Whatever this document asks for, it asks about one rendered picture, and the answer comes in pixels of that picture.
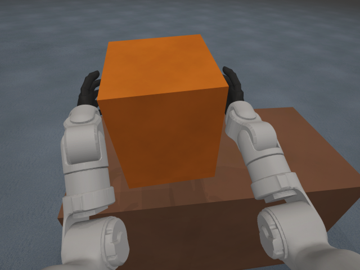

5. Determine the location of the pedestal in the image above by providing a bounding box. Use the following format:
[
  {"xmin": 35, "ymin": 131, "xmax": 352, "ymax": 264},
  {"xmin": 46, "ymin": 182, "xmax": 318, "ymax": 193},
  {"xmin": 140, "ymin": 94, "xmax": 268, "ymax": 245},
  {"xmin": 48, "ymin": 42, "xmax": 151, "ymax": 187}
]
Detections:
[{"xmin": 57, "ymin": 107, "xmax": 360, "ymax": 270}]

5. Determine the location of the robot right upper arm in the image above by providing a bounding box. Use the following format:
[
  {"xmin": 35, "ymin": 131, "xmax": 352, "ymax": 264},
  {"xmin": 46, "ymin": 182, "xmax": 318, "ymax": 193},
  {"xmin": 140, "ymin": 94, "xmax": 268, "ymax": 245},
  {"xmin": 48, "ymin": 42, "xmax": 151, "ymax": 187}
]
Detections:
[{"xmin": 257, "ymin": 200, "xmax": 360, "ymax": 270}]

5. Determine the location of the left robot hand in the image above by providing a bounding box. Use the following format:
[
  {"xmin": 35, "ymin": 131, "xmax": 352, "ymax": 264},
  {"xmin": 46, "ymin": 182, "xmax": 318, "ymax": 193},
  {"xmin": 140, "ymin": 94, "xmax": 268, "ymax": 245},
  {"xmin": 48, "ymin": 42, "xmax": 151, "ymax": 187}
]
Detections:
[{"xmin": 77, "ymin": 70, "xmax": 102, "ymax": 115}]

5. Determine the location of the robot right forearm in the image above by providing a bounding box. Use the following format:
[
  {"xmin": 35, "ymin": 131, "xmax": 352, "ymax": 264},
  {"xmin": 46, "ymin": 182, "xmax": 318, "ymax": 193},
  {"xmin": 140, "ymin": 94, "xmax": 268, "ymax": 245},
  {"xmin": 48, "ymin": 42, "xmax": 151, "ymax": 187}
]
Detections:
[{"xmin": 225, "ymin": 101, "xmax": 328, "ymax": 241}]

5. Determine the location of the robot left upper arm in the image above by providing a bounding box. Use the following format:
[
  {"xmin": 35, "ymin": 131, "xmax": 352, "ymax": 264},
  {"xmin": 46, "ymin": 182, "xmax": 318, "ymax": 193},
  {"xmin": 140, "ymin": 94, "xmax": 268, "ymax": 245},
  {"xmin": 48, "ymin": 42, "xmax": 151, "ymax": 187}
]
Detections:
[{"xmin": 41, "ymin": 216, "xmax": 129, "ymax": 270}]

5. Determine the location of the robot left forearm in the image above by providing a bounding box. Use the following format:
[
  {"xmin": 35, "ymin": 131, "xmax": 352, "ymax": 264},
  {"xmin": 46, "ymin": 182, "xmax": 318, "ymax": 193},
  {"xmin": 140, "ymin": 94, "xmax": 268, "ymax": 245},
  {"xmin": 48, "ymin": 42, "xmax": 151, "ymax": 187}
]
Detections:
[{"xmin": 61, "ymin": 105, "xmax": 115, "ymax": 259}]

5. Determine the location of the right robot hand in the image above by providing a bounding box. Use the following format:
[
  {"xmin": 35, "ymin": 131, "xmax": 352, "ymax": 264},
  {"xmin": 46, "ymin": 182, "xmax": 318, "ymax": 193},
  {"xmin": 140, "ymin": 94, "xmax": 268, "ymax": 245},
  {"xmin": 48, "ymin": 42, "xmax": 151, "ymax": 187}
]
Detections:
[{"xmin": 222, "ymin": 66, "xmax": 244, "ymax": 115}]

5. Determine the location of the carton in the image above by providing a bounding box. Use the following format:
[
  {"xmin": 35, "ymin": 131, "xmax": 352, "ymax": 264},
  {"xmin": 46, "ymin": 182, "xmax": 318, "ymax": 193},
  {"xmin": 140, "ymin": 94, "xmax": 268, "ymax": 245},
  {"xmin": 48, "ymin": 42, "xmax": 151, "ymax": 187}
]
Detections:
[{"xmin": 97, "ymin": 34, "xmax": 229, "ymax": 188}]

